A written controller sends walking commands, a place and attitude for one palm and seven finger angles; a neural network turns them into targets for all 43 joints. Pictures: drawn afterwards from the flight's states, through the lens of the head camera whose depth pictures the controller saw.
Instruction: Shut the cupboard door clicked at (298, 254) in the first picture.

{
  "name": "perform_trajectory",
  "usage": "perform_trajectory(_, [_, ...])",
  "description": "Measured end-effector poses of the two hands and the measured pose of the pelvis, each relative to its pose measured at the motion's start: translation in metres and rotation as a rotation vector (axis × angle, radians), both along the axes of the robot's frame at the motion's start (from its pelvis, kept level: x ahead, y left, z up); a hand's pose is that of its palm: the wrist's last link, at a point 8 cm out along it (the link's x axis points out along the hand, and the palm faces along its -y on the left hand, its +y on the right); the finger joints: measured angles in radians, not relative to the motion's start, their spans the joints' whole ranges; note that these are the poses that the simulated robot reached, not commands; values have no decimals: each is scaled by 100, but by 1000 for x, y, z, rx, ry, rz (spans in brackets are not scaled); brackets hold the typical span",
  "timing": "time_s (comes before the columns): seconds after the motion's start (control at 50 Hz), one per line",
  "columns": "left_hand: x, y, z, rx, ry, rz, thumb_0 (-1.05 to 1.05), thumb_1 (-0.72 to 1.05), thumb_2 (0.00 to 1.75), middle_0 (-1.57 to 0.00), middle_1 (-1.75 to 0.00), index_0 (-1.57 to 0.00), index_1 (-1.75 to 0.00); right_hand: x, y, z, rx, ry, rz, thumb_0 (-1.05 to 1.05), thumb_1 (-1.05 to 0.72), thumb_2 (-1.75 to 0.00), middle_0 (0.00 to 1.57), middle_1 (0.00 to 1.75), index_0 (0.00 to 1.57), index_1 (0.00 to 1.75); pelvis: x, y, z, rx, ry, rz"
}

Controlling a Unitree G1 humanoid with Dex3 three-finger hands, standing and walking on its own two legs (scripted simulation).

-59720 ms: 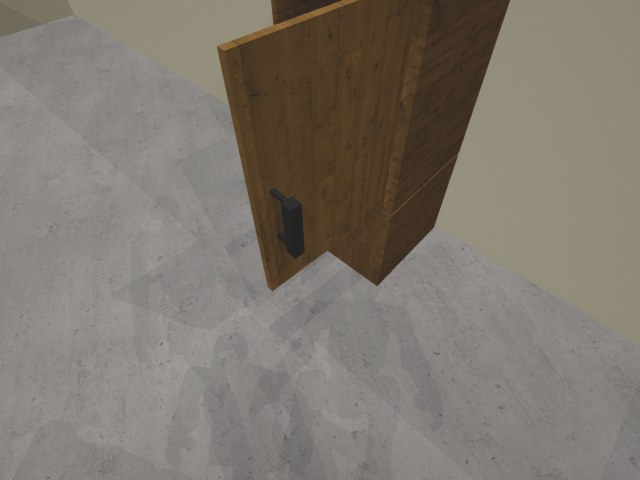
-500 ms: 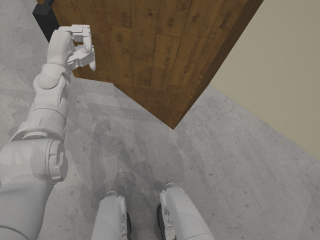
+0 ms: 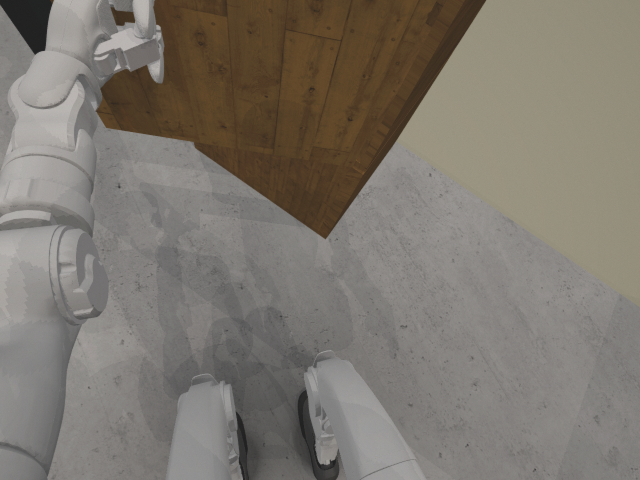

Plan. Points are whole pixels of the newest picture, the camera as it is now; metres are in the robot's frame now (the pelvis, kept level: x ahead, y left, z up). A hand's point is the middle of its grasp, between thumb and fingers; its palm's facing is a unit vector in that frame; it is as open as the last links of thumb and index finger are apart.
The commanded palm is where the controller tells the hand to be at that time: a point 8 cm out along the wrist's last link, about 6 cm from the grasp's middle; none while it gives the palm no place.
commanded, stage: push the door shut along its arc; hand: left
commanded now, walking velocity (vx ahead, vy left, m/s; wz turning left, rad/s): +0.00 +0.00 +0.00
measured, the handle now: (53, 16) +0.62 +0.19 +0.07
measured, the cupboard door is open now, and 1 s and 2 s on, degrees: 29 23 23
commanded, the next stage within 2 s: pull the fist back off the door in 0.12 s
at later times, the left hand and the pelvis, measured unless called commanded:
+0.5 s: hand (175, 34) +0.61 +0.07 +0.06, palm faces +0.07 -1.00 -0.05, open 3.2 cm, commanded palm +0.57 +0.09 +0.07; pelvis +0.00 +0.00 +0.00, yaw +0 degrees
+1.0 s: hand (182, 93) +0.53 +0.07 +0.07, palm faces +0.04 -1.00 -0.01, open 3.1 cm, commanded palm +0.49 +0.11 +0.07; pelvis +0.02 +0.00 +0.03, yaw +3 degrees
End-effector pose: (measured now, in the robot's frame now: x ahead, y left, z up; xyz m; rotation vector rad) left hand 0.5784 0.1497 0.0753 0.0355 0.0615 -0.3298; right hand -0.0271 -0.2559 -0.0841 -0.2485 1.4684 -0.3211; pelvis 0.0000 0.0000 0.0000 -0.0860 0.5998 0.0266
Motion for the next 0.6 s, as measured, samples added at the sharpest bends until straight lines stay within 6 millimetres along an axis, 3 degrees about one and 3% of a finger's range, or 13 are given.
perform_trajectory(0.24, [15, -8, 3, 9, 23, -34, 3, 93, 94, -130, -150, -130, -150, -12, 1, 1, -36, 15, 6, 0, -90, -90, 21, 30, 20, 30, -3, 0, -8, -18, 23, 10])
perform_trajectory(0.34, [18, -9, -4, -148, 32, 272, 5, 88, 91, -130, -150, -130, -150, -18, 9, 2, 7, 40, 44, 0, -90, -90, 20, 30, 20, 30, -4, 1, -9, -21, 37, 6])
perform_trajectory(0.4, [14, -12, -11, -70, -1, 414, 4, 87, 90, -130, -150, -130, -150, -23, 18, 1, 66, 65, 53, 0, -90, -90, 20, 30, 20, 30, -4, 1, -7, -17, 43, 5])
perform_trajectory(0.48, [8, -23, -15, 19, -53, 408, 3, 89, 90, -130, -150, -130, -150, -29, 28, 1, 125, 90, 9, 0, -90, -90, 20, 30, 20, 30, -1, 0, -2, -6, 40, 2])
perform_trajectory(0.6, [-2, -28, -15, -17, 19, 393, 2, 90, 90, -130, -150, -130, -150, -25, 33, 9, 162, 89, -21, 0, -90, -90, 21, 30, 20, 30, 7, -1, 14, 9, 13, -4])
